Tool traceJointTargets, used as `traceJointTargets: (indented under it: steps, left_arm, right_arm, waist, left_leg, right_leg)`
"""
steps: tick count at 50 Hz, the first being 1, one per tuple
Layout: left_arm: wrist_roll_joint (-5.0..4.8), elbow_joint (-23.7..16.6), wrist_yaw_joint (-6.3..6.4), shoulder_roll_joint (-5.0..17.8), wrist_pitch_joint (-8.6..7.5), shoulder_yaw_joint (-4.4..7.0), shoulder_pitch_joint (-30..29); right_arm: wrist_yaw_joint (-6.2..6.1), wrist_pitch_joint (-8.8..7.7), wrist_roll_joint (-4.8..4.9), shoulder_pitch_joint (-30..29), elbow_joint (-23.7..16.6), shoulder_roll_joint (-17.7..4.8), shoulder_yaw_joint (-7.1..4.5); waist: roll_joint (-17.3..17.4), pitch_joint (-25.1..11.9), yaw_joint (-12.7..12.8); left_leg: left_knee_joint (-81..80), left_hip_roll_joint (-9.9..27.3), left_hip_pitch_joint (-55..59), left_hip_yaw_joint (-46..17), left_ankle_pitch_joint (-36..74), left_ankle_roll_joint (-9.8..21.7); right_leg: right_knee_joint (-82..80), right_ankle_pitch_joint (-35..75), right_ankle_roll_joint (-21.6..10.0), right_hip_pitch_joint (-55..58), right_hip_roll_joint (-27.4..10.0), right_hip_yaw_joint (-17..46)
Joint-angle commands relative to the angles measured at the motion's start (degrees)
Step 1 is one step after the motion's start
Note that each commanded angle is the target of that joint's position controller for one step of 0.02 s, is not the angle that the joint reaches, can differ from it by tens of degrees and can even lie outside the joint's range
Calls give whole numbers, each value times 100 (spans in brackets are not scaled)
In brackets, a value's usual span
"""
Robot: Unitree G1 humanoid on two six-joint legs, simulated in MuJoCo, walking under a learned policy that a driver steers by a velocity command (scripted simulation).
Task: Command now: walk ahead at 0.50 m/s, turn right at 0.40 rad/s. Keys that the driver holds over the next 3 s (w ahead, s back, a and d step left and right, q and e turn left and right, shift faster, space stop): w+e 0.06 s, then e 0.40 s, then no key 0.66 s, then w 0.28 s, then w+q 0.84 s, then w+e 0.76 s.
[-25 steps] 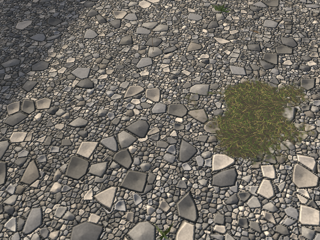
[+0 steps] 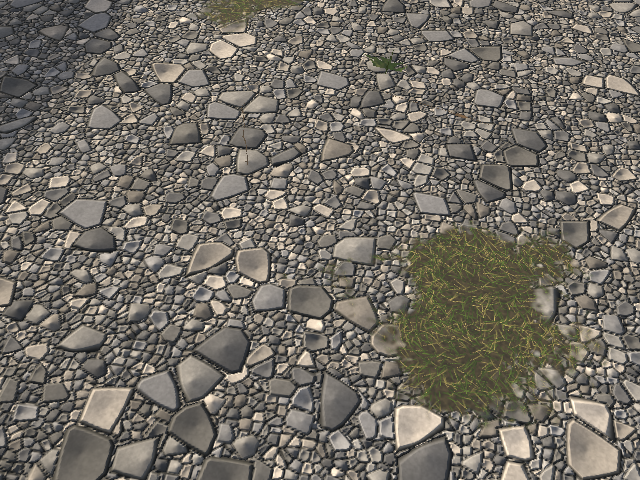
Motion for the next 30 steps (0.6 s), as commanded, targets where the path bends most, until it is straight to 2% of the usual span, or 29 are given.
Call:
traceJointTargets:
  steps: [1, 3, 4, 6, 8, 11, 12, 13, 14, 15, 16, 17, 18, 19, 20, 22, 24, 30]
  left_arm:
    - [14, -322, -75, 109, 29, 34, -116]
    - [12, -477, -111, 61, 13, -1, -530]
    - [16, -549, -127, 12, -1, -33, -722]
    - [39, -684, -156, -107, -23, -112, -1074]
    - [66, -772, -171, -94, -31, -134, -1219]
    - [127, -665, -115, 152, -54, -48, -549]
    - [144, -572, -78, 284, -96, 13, -120]
    - [193, -403, -11, 433, -175, 95, 464]
    - [204, -359, 82, 932, -240, 236, 778]
    - [82, -530, 124, 1571, -153, 406, 469]
    - [-188, -664, 145, 1532, -52, 438, 691]
    - [-200, -729, 207, 1235, 20, 368, 195]
    - [-213, -752, 235, 837, 72, 249, -166]
    - [-217, -741, 261, 635, 93, 185, -323]
    - [-193, -764, 269, 543, 100, 157, -401]
    - [-96, -785, 217, 704, 48, 189, -393]
    - [-63, -820, 190, 858, 23, 235, -385]
    - [-32, -793, 218, 774, 115, 189, -154]
  right_arm:
    - [-38, -130, 14, 128, -181, -521, -109]
    - [-48, -120, 7, 233, -101, -488, -92]
    - [-63, -113, 12, 206, -84, -488, -82]
    - [-109, -91, 38, 291, -19, -574, -88]
    - [-156, -47, 47, 493, 83, -683, -105]
    - [-260, 62, 53, 347, 77, -923, -185]
    - [-272, 119, 53, 275, 41, -978, -210]
    - [-251, 165, 97, 145, -17, -993, -223]
    - [-216, 163, 112, 275, -153, -874, -205]
    - [-185, 209, 189, 968, -394, -341, -114]
    - [-163, 250, 40, 677, -415, -653, -129]
    - [-157, 268, 59, 269, -512, -582, -109]
    - [-162, 278, 17, 25, -534, -608, -117]
    - [-166, 349, -62, -133, -608, -645, -138]
    - [-166, 470, -132, 7, -580, -632, -143]
    - [-161, 633, -128, 148, -572, -511, -122]
    - [-154, 683, -91, 123, -603, -476, -118]
    - [-176, 782, -59, -516, -762, -580, -150]
  waist:
    - [622, 255, 65]
    - [612, 353, 14]
    - [589, 443, 14]
    - [612, 479, -57]
    - [664, 369, -135]
    - [920, -85, 158]
    - [897, -357, 328]
    - [652, -700, 632]
    - [17, -1109, 711]
    - [-1079, -1867, 105]
    - [-92, -2458, 492]
    - [97, -1661, 361]
    - [335, -838, 175]
    - [300, -460, 17]
    - [232, -388, -96]
    - [193, -562, -185]
    - [105, -715, -190]
    - [-289, -572, 122]
  left_leg:
    - [-979, 1575, 74, -683, 1568, 334]
    - [-947, 1483, 122, -359, 1854, 294]
    - [-843, 1431, 70, -147, 2414, 256]
    - [-566, 1397, 59, 219, 3447, 175]
    - [-193, 1460, 391, 362, 4217, 113]
    - [1037, 1548, 796, 443, 5695, 40]
    - [1823, 1568, 781, 408, 5570, 42]
    - [3002, 1456, 524, 426, 4672, -77]
    - [4658, 1065, -552, 454, 2056, -293]
    - [6864, -8, -2506, -10, -2688, -602]
    - [7028, 129, -2749, -1061, -2258, -633]
    - [6866, 380, -2950, -1165, -1802, -630]
    - [6252, 562, -2922, -1145, -1517, -637]
    - [5754, 672, -2786, -1197, -1392, -657]
    - [5480, 664, -2468, -1171, -1266, -685]
    - [5165, 553, -2168, -1114, -1100, -710]
    - [4865, 523, -2188, -1126, -921, -729]
    - [3934, 556, -2451, -1227, -659, -742]
  right_leg:
    - [-115, 636, 72, -715, -173, 58]
    - [-714, 1022, 96, -766, -129, -76]
    - [-1134, 1194, 105, -624, -67, -219]
    - [-1928, 1415, 59, -182, 82, -613]
    - [-2346, 1352, -45, 98, 276, -887]
    - [-2577, 601, -350, 841, 716, -1015]
    - [-2810, 491, -488, 1297, 830, -925]
    - [-3477, 1056, -636, 2064, 899, -788]
    - [-3433, 3228, -903, 3218, 34, 149]
    - [-2896, 6987, -2087, 4914, -1762, 2530]
    - [-3388, 6374, -2393, 4738, -1815, 2741]
    - [-3732, 4949, -2242, 3974, -1628, 2298]
    - [-4092, 4044, -1890, 3035, -1264, 1950]
    - [-4257, 3609, -1599, 2503, -920, 1694]
    - [-4366, 3392, -1450, 2096, -713, 1495]
    - [-4386, 3341, -1311, 1818, -491, 1343]
    - [-4425, 2970, -1219, 1813, -405, 1317]
    - [-4801, 605, -979, 2044, -376, 1678]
